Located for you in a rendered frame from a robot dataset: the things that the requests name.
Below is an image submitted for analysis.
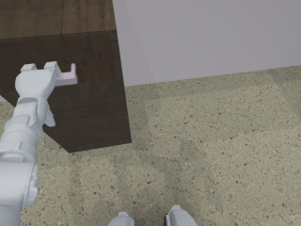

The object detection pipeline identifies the drawer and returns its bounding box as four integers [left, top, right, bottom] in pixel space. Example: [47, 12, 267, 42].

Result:
[0, 34, 117, 92]

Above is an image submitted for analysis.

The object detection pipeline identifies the left robot hand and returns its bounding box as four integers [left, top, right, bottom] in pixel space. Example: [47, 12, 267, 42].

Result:
[15, 61, 61, 127]

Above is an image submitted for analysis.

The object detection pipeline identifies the right robot shin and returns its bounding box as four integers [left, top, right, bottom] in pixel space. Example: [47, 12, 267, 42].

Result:
[169, 205, 181, 213]

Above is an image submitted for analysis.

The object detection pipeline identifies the left robot upper arm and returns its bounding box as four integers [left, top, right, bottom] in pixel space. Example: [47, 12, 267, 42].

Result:
[0, 162, 40, 226]

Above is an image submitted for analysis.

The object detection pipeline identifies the cabinet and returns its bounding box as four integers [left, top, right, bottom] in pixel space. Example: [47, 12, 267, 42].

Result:
[0, 0, 132, 153]

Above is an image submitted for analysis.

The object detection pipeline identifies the robot left forearm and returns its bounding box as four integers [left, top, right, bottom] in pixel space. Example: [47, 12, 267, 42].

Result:
[0, 94, 48, 165]

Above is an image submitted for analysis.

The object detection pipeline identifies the handle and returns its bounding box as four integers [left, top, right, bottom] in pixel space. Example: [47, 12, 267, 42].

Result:
[55, 63, 78, 87]

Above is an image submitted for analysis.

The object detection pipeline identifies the robot left thigh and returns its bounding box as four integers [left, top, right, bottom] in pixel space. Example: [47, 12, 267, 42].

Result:
[107, 216, 135, 226]

